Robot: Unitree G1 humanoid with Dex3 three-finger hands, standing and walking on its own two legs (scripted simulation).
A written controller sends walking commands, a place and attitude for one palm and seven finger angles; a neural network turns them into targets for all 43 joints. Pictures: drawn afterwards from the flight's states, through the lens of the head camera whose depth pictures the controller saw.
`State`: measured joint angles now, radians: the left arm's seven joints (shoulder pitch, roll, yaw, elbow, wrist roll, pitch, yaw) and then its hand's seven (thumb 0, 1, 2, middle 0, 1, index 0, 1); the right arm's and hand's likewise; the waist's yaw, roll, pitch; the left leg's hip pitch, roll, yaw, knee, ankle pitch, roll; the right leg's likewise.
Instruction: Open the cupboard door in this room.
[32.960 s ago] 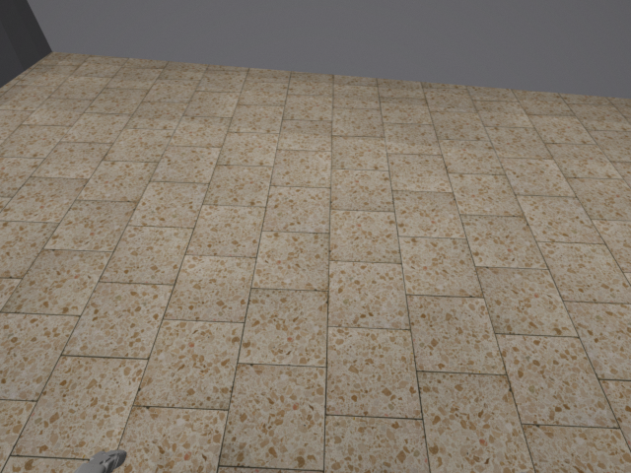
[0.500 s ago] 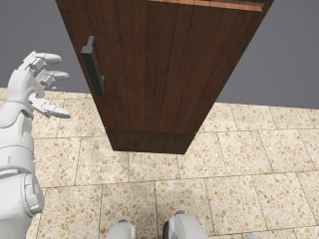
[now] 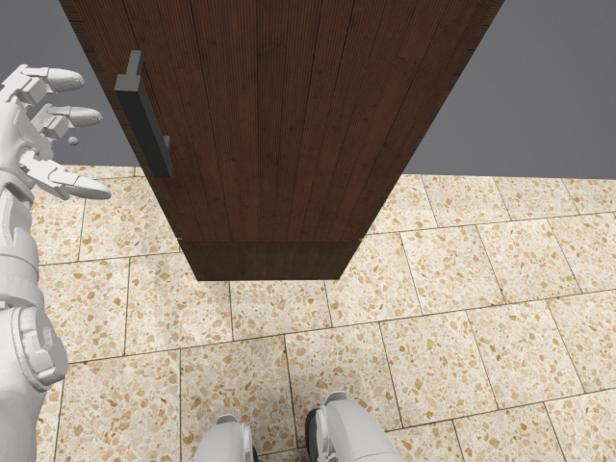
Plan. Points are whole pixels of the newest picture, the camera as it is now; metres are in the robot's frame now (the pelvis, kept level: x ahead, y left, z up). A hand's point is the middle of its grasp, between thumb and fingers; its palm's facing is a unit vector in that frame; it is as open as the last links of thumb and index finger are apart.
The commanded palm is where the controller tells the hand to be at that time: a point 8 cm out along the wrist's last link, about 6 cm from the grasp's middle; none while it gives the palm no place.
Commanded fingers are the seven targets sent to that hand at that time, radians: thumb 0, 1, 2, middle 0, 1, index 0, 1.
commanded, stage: move the hooked fingers beside the handle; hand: left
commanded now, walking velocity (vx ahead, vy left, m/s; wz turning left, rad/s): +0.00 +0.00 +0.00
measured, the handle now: (150, 120) +0.52 +0.15 +0.07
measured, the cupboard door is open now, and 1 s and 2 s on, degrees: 0 0 0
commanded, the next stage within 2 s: slide the fingers in behind the handle in 0.58 s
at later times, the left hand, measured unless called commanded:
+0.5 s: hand (80, 147) +0.48 +0.23 +0.07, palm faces -0.05 -1.00 -0.01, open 14.0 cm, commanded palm +0.46 +0.27 +0.07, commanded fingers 0.00 -0.50 0.30 -0.30 -1.20 -0.30 -1.20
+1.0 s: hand (104, 145) +0.48 +0.20 +0.07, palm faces -0.04 -1.00 -0.01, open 14.0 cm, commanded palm +0.46 +0.25 +0.07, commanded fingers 0.00 -0.50 0.30 -0.30 -1.20 -0.30 -1.20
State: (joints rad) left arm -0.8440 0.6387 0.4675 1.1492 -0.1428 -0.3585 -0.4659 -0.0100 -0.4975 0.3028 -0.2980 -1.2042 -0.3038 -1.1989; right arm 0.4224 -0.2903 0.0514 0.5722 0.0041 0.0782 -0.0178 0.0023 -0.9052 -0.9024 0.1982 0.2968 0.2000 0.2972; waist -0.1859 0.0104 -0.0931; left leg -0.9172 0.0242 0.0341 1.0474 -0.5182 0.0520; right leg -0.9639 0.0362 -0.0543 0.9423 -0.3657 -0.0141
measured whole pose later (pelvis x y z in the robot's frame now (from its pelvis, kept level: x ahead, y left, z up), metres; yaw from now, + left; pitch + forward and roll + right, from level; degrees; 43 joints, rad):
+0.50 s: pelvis +0.00 +0.00 +0.00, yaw +1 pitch +21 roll -3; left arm -0.83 0.55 0.39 1.13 -0.14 -0.38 -0.41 -0.01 -0.50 0.30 -0.30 -1.20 -0.30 -1.20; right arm 0.36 -0.27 0.05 0.57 0.01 0.09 -0.01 0.00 -0.91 -0.90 0.20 0.30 0.20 0.30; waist -0.15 0.01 -0.10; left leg -0.89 0.01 0.02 1.05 -0.52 0.05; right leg -0.93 0.02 -0.07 0.95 -0.38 -0.01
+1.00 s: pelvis +0.00 -0.01 +0.00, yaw +1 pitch +21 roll -3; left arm -0.81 0.52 0.39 1.10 -0.15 -0.39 -0.37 -0.01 -0.50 0.30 -0.30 -1.20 -0.30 -1.20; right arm 0.40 -0.28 0.04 0.58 0.01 0.09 -0.01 0.00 -0.91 -0.90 0.20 0.30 0.20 0.30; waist -0.16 0.02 -0.10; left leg -0.88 0.02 0.02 1.03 -0.51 0.04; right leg -0.93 0.03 -0.06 0.94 -0.38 -0.03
